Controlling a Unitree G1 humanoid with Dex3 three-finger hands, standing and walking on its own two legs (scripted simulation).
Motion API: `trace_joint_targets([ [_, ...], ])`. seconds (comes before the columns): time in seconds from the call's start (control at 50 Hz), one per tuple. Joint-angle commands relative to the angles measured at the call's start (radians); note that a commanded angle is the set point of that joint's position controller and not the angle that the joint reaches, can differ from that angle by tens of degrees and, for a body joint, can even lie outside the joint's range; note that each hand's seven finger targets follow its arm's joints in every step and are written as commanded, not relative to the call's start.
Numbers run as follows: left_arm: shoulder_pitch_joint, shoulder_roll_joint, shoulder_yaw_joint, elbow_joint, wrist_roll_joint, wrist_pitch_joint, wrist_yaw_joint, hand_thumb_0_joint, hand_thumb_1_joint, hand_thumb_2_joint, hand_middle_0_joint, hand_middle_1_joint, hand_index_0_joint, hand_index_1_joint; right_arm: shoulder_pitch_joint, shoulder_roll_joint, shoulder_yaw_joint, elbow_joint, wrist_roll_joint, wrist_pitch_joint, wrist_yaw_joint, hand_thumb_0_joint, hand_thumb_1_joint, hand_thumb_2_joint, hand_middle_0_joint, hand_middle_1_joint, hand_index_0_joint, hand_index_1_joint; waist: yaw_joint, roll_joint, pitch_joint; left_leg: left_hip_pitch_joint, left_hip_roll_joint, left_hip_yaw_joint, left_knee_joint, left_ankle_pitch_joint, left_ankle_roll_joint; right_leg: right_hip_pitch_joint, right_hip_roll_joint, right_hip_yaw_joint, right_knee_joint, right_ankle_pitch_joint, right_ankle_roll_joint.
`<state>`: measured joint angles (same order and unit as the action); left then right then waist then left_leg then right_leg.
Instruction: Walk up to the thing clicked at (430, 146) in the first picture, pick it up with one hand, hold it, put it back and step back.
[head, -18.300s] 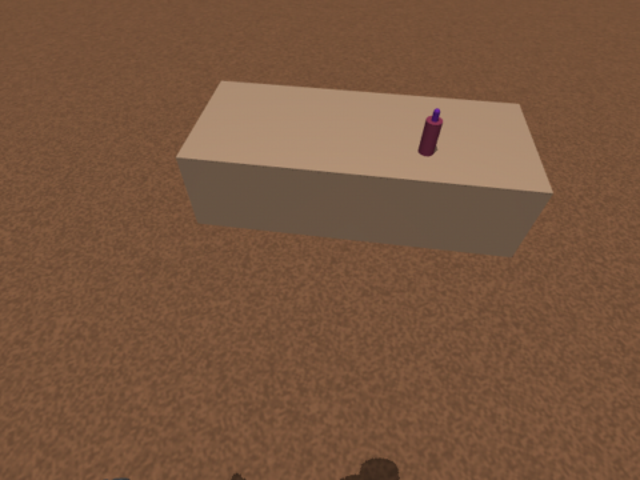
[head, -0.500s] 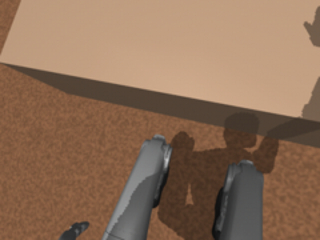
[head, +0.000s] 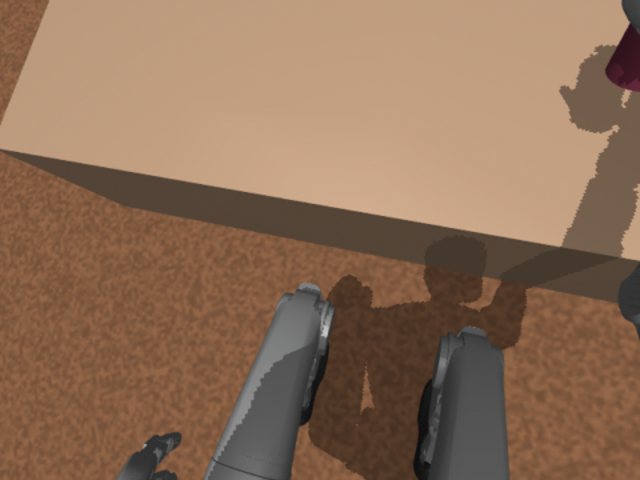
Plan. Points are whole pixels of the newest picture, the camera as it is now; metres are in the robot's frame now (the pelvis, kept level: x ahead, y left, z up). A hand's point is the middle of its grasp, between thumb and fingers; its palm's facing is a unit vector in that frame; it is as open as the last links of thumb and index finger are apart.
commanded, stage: lift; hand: right
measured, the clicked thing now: out of the picture +0.62 -0.21 +0.06
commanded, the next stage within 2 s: hold in 1.90 s
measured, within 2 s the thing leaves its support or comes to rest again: neither
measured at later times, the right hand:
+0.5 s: hand out of the picture +0.57 -0.19 +0.10, palm faces +0.18 +0.98 -0.04, open 9.6 cm
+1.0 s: hand out of the picture +0.46 -0.18 +0.21, palm faces +0.19 +0.98 -0.03, open 9.6 cm
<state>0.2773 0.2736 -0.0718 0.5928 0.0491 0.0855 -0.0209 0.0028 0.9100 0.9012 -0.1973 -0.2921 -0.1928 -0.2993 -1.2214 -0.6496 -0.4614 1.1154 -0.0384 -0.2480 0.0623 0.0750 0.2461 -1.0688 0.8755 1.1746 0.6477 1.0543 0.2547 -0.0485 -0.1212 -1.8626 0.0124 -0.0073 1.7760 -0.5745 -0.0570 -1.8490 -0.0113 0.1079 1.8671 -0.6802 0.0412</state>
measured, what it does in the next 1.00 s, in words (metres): rises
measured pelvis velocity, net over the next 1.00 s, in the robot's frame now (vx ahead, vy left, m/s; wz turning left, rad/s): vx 0.03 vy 0.01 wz -0.04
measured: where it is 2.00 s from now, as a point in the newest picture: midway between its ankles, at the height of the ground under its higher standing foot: (364, 419)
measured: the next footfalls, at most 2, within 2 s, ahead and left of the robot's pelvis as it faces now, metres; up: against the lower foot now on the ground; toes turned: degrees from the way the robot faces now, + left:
none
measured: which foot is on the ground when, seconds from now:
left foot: down 0.00-1.00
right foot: down 0.00-1.00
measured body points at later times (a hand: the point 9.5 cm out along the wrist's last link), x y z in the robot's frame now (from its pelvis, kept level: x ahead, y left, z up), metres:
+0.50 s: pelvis +0.01 +0.00 +0.05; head +0.21 -0.02 +0.45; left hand +0.05 +0.27 -0.07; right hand +0.56 -0.24 +0.11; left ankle +0.09 +0.15 -0.46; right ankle +0.05 -0.14 -0.46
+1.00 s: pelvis +0.03 +0.01 +0.16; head +0.14 -0.01 +0.60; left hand +0.14 +0.27 +0.05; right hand +0.44 -0.24 +0.21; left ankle +0.09 +0.15 -0.46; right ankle +0.05 -0.14 -0.46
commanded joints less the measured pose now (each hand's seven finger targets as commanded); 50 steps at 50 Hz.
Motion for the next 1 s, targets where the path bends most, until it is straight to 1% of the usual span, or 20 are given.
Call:
trace_joint_targets([
  [0.0,0.243,0.206,0.082,0.003,0.001,-0.006,0.016,0.0,0.899,0.905,-0.198,-0.297,-0.192,-0.303,-0.495,-0.233,0.002,-0.277,0.015,-0.1,0.006,0.0,-0.336,-1.31,1.245,1.4,1.275,1.4,0.025,-0.225,-0.741,0.486,-0.014,0.052,-0.196,0.235,0.09,0.443,-0.006,-0.063,-0.23,0.269,-0.064],
  [0.06,0.239,0.207,0.083,-0.007,-0.002,-0.008,0.017,0.0,0.907,0.897,-0.205,-0.302,-0.21,-0.297,-0.452,-0.236,-0.017,-0.27,0.021,-0.104,0.009,0.0,-0.178,-1.217,1.242,1.34,1.263,1.34,0.013,-0.205,-0.741,0.512,-0.01,0.053,-0.195,0.242,0.089,0.433,-0.006,-0.065,-0.24,0.272,-0.061],
  [0.14,0.237,0.201,0.087,-0.019,-0.004,-0.009,0.018,0.0,0.913,0.896,-0.202,-0.3,-0.207,-0.294,-0.463,-0.233,-0.006,-0.362,0.026,-0.113,0.013,0.0,-0.19,-1.194,1.233,1.319,1.252,1.319,-0.009,-0.258,-0.819,0.53,-0.011,0.054,-0.205,0.279,0.093,0.551,-0.012,-0.061,-0.261,0.344,-0.055],
  [0.16,0.241,0.206,0.091,-0.014,-0.005,-0.009,0.017,0.0,0.915,0.898,-0.201,-0.301,-0.206,-0.295,-0.414,-0.196,-0.01,-0.322,0.034,-0.105,0.013,0.0,-0.186,-1.2,1.238,1.326,1.258,1.327,-0.003,-0.235,-0.799,0.523,-0.01,0.062,-0.2,0.294,0.092,0.564,-0.014,-0.055,-0.265,0.368,-0.051],
  [0.18,0.236,0.203,0.093,-0.019,-0.007,-0.01,0.017,0.0,0.91,0.901,-0.203,-0.302,-0.207,-0.297,-0.417,-0.217,-0.021,-0.354,0.038,-0.103,0.01,0.0,-0.188,-1.203,1.245,1.331,1.264,1.332,-0.016,-0.234,-0.815,0.548,-0.013,0.057,-0.213,0.291,0.093,0.558,-0.014,-0.057,-0.273,0.358,-0.053],
  [0.24,0.241,0.204,0.099,-0.015,-0.007,-0.011,0.019,0.0,0.905,0.903,-0.201,-0.3,-0.203,-0.297,-0.389,-0.18,-0.012,-0.385,0.044,-0.1,0.005,0.0,-0.24,-1.207,1.257,1.333,1.274,1.333,-0.018,-0.244,-0.823,0.554,-0.013,0.062,-0.225,0.32,0.095,0.625,-0.017,-0.053,-0.293,0.417,-0.047],
  [0.3,0.232,0.191,0.105,-0.023,-0.013,-0.013,0.021,0.0,0.904,0.905,-0.199,-0.298,-0.2,-0.296,-0.346,-0.157,-0.008,-0.411,0.051,-0.092,-0.001,0.0,-0.228,-1.21,1.257,1.338,1.276,1.338,-0.03,-0.197,-0.837,0.639,-0.016,0.051,-0.269,0.331,0.091,0.616,-0.014,-0.067,-0.312,0.388,-0.055],
  [0.36,0.21,0.182,0.11,-0.023,-0.018,-0.021,0.027,0.0,0.904,0.902,-0.2,-0.297,-0.202,-0.294,-0.285,-0.11,-0.001,-0.417,0.066,-0.093,-0.012,0.0,-0.2,-1.194,1.238,1.321,1.257,1.321,-0.043,-0.156,-0.781,0.668,-0.016,0.051,-0.31,0.295,0.088,0.601,-0.01,-0.069,-0.351,0.337,-0.06],
  [0.38,0.2,0.182,0.115,-0.024,-0.022,-0.023,0.032,0.0,0.905,0.9,-0.201,-0.299,-0.204,-0.295,-0.26,-0.13,-0.015,-0.437,0.067,-0.094,-0.017,0.0,-0.189,-1.19,1.233,1.317,1.253,1.318,-0.059,-0.146,-0.777,0.676,-0.017,0.051,-0.325,0.271,0.087,0.607,-0.009,-0.07,-0.364,0.313,-0.061],
  [0.42,0.186,0.173,0.12,-0.026,-0.02,-0.028,0.033,0.0,0.893,0.904,-0.202,-0.299,-0.202,-0.298,-0.23,-0.09,0.009,-0.468,0.073,-0.098,-0.026,0.0,-0.198,-1.199,1.247,1.329,1.267,1.329,-0.067,-0.151,-0.757,0.706,-0.018,0.049,-0.352,0.263,0.089,0.62,-0.008,-0.073,-0.396,0.301,-0.06],
  [0.44,0.195,0.171,0.122,-0.024,-0.022,-0.031,0.035,0.0,0.902,0.901,-0.199,-0.298,-0.201,-0.295,-0.181,-0.06,0.006,-0.442,0.079,-0.094,-0.028,0.0,-0.19,-1.192,1.243,1.324,1.264,1.325,-0.057,-0.116,-0.752,0.718,-0.019,0.055,-0.353,0.303,0.087,0.641,-0.012,-0.069,-0.397,0.344,-0.059],
  [0.5,0.183,0.162,0.129,-0.028,-0.026,-0.038,0.041,0.0,0.894,0.903,-0.201,-0.299,-0.201,-0.298,-0.149,-0.039,0.023,-0.508,0.088,-0.098,-0.036,0.0,-0.201,-1.203,1.26,1.339,1.28,1.339,-0.067,-0.104,-0.734,0.767,-0.022,0.051,-0.408,0.285,0.086,0.677,-0.01,-0.07,-0.448,0.321,-0.06],
  [0.6,0.145,0.145,0.134,-0.03,-0.031,-0.052,0.049,0.0,0.878,0.912,-0.2,-0.295,-0.195,-0.3,-0.002,0.052,0.066,-0.573,0.11,-0.105,-0.044,0.0,-0.223,-1.179,1.246,1.312,1.263,1.312,-0.096,-0.083,-0.67,0.839,-0.022,0.049,-0.479,0.297,0.085,0.752,-0.009,-0.072,-0.527,0.33,-0.058],
  [0.66,0.139,0.141,0.139,-0.026,-0.033,-0.058,0.054,0.0,0.874,0.916,-0.2,-0.294,-0.192,-0.301,0.072,0.063,0.066,-0.627,0.121,-0.108,-0.049,0.0,-0.226,-1.199,1.264,1.335,1.283,1.335,-0.111,-0.103,-0.657,0.875,-0.024,0.053,-0.511,0.343,0.088,0.839,-0.012,-0.064,-0.575,0.402,-0.049],
  [0.74,0.114,0.123,0.143,-0.034,-0.038,-0.071,0.059,0.0,0.871,0.918,-0.199,-0.291,-0.189,-0.3,0.181,0.152,0.116,-0.696,0.138,-0.112,-0.056,0.0,-0.23,-1.2,1.248,1.327,1.269,1.327,-0.121,-0.055,-0.617,0.971,-0.026,0.046,-0.588,0.354,0.082,0.889,-0.011,-0.075,-0.642,0.392,-0.054],
  [0.84,0.09,0.118,0.15,-0.017,-0.041,-0.092,0.067,0.0,0.862,0.919,-0.198,-0.291,-0.187,-0.303,0.261,0.19,0.147,-0.719,0.141,-0.12,-0.072,0.0,-0.25,-1.228,1.26,1.35,1.284,1.35,-0.125,-0.042,-0.506,1.016,-0.028,0.045,-0.678,0.332,0.079,0.965,-0.011,-0.074,-0.733,0.367,-0.053],
  [0.88,0.076,0.119,0.151,-0.015,-0.04,-0.102,0.068,0.0,0.864,0.918,-0.199,-0.292,-0.188,-0.303,0.311,0.193,0.146,-0.735,0.146,-0.129,-0.076,0.0,-0.235,-1.236,1.27,1.363,1.294,1.363,-0.151,-0.042,-0.461,1.034,-0.028,0.044,-0.708,0.313,0.081,0.985,-0.013,-0.074,-0.771,0.352,-0.05],
  [0.92,0.056,0.129,0.161,-0.017,-0.041,-0.113,0.066,0.0,0.868,0.918,-0.198,-0.293,-0.187,-0.303,0.379,0.263,0.203,-0.683,0.149,-0.131,-0.065,0.0,-0.25,-1.236,1.264,1.357,1.289,1.357,-0.14,-0.024,-0.399,1.047,-0.027,0.049,-0.741,0.268,0.078,0.994,-0.013,-0.072,-0.81,0.305,-0.05],
  [0.96,0.041,0.111,0.151,-0.022,-0.043,-0.121,0.066,0.0,0.867,0.916,-0.197,-0.292,-0.187,-0.302,0.372,0.213,0.166,-0.755,0.151,-0.149,-0.069,0.0,-0.244,-1.242,1.262,1.362,1.288,1.362,-0.167,-0.031,-0.418,1.087,-0.026,0.041,-0.767,0.264,0.077,1.028,-0.011,-0.078,-0.834,0.303,-0.049],
  [0.98,0.035,0.113,0.151,-0.021,-0.041,-0.125,0.064,0.0,0.87,0.917,-0.195,-0.292,-0.185,-0.302,0.413,0.245,0.188,-0.722,0.154,-0.149,-0.065,0.0,-0.258,-1.246,1.277,1.371,1.302,1.371,-0.165,-0.033,-0.387,1.088,-0.025,0.044,-0.775,0.266,0.078,1.035,-0.011,-0.079,-0.846,0.306,-0.047],
])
